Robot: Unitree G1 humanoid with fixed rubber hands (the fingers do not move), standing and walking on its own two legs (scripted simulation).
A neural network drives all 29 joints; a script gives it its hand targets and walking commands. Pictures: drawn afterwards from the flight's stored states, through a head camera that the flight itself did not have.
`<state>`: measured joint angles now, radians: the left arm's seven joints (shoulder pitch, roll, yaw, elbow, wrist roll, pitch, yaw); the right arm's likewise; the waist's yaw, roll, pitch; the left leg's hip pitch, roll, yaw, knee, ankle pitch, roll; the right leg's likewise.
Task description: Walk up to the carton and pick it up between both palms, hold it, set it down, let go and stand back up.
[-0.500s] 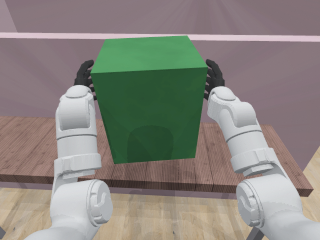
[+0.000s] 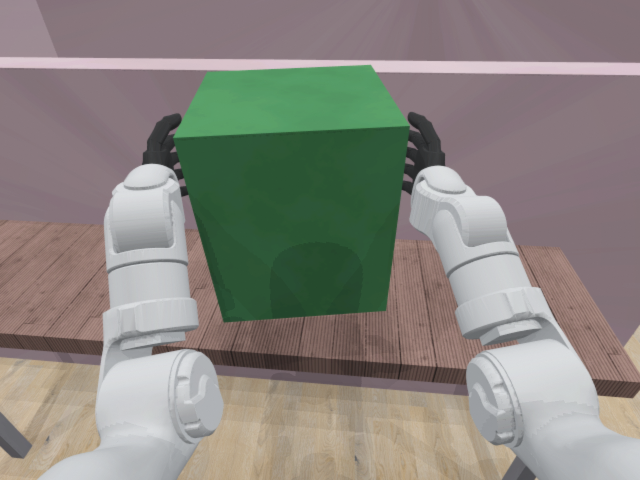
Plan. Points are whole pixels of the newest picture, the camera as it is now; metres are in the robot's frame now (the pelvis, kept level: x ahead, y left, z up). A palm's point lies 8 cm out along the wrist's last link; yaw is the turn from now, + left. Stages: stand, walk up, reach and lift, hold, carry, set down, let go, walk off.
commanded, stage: hold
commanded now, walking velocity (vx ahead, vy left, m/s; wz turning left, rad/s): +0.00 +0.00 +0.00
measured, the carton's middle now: (297, 192) +0.42 +0.01 +0.23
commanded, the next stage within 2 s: none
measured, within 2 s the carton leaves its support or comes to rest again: neither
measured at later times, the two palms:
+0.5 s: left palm (176, 183) +0.38 +0.15 +0.27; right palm (442, 182) +0.36 -0.15 +0.26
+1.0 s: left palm (155, 180) +0.38 +0.17 +0.28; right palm (423, 174) +0.37 -0.13 +0.27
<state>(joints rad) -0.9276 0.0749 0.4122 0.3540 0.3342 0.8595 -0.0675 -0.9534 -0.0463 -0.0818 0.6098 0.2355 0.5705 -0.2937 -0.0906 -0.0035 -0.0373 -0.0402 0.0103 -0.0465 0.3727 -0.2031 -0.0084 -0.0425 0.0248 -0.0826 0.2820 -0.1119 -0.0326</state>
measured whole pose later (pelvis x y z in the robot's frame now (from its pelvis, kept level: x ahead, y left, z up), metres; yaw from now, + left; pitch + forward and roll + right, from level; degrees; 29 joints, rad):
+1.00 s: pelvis -0.01 +0.00 +0.00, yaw +1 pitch -7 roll -1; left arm -0.95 0.10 0.40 0.42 0.34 0.84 -0.08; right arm -0.98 -0.02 -0.13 0.64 0.21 0.57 -0.30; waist -0.11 -0.03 -0.05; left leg -0.06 0.00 -0.06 0.38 -0.19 -0.01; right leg -0.05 0.02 -0.08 0.28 -0.11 -0.03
